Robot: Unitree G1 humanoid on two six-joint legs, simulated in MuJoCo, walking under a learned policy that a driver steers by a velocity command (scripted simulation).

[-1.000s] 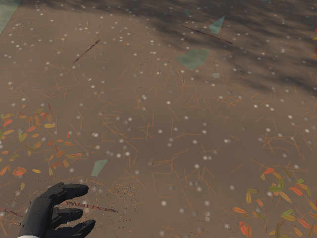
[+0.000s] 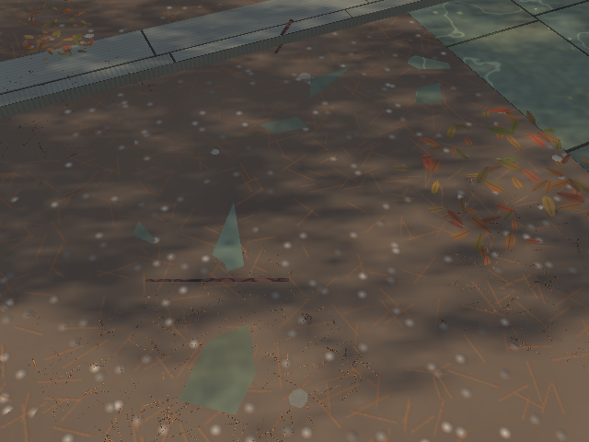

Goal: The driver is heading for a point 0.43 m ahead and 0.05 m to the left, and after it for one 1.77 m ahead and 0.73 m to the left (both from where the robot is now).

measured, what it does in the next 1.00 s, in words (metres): walks ahead: left foot, then right foot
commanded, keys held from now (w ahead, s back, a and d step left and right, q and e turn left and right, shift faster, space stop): w+e+shift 0.20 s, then q+shift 0.80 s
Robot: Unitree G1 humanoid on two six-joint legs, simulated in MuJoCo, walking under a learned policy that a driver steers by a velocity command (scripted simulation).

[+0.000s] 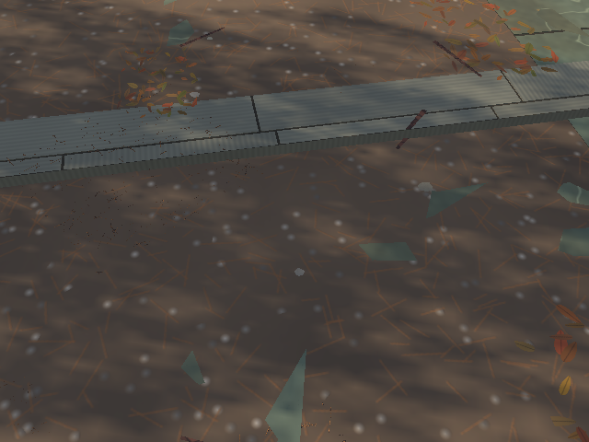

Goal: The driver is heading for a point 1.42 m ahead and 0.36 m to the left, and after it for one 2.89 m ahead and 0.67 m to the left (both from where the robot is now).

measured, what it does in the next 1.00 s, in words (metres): steps on the spot, turning left: left foot, then right foot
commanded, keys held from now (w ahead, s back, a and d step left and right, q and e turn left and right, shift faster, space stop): q+shift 0.54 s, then e+shift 0.46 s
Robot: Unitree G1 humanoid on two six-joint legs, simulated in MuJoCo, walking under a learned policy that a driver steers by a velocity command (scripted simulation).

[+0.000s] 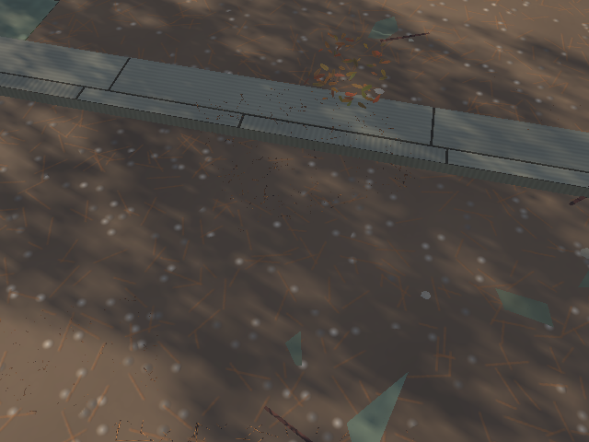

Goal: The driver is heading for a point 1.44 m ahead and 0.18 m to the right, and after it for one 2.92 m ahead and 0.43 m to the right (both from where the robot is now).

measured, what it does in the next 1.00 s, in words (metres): steps on the spot: right foot, then left foot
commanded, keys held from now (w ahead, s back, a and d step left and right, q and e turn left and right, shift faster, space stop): e+shift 0.38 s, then q+shift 0.62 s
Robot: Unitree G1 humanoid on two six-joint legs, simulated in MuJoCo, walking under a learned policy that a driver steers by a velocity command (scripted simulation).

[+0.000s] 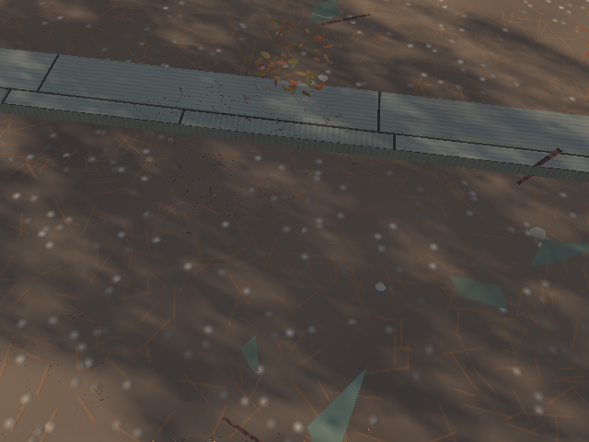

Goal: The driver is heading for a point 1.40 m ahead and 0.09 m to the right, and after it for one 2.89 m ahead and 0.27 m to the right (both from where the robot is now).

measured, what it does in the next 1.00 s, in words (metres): walks ahead: right foot, then left foot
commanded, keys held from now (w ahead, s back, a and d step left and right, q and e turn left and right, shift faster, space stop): q+shift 0.10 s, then w+q+shift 0.12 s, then w+e+shift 0.78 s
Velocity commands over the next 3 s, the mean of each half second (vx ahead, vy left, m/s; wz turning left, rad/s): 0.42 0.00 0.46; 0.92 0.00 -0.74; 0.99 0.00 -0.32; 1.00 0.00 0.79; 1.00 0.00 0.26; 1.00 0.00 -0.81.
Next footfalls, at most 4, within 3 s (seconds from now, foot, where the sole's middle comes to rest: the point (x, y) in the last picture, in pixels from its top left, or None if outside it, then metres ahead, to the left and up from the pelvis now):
0.28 right None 0.14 -0.12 -0.78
0.68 left None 0.37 0.17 -0.78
1.14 right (319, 296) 0.77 -0.08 -0.78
1.54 left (323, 148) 1.25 -0.11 -0.75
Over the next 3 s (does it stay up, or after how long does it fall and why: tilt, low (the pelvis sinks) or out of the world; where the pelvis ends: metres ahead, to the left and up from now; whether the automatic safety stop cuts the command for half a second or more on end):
stays up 2.25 -0.06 0.03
